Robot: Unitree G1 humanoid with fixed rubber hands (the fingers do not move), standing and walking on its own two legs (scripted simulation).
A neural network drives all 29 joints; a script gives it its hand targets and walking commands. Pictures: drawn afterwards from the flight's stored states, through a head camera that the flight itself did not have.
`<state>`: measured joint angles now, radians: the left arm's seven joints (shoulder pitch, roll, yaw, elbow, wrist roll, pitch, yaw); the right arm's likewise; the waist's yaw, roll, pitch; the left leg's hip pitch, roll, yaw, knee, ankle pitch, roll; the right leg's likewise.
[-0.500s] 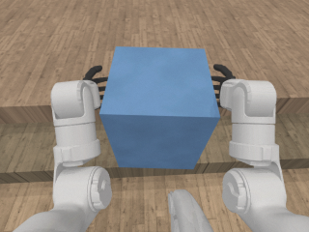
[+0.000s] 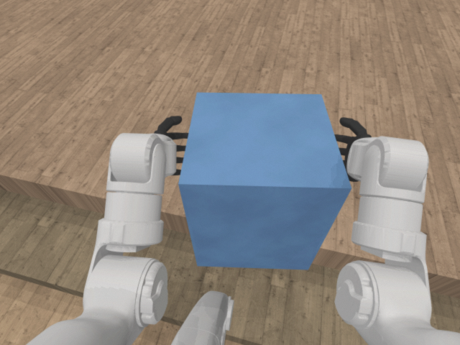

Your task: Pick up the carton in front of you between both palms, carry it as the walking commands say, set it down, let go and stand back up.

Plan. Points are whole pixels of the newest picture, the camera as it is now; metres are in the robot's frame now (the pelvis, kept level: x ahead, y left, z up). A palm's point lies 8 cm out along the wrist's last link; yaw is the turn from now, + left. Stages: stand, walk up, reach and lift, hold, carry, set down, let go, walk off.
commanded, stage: carry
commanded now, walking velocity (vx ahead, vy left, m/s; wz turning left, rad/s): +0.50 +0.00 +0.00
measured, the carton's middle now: (255, 185) +0.38 +0.03 +0.06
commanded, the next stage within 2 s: none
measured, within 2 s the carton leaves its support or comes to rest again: neither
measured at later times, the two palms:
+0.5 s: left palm out of the picture +0.69 +0.19 +0.27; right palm out of the picture +0.65 -0.11 +0.27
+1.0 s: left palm out of the picture +0.96 +0.19 +0.38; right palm out of the picture +0.99 -0.11 +0.39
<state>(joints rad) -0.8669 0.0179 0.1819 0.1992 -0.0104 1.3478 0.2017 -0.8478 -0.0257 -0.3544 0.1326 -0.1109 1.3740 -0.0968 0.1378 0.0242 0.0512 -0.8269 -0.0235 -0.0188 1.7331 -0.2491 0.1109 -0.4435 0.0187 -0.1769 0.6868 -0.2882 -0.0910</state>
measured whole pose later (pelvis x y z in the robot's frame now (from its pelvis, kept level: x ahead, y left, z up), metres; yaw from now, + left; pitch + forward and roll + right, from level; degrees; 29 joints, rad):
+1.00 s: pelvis +0.60 +0.01 +0.24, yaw -1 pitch +2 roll -3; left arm -0.88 0.02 0.16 0.32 0.03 1.35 0.17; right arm -0.86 -0.05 -0.34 0.29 -0.10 1.35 -0.08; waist 0.14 0.02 -0.02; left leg -0.44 0.02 -0.10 1.47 -0.17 0.06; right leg -0.76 0.00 -0.21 1.05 -0.34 -0.13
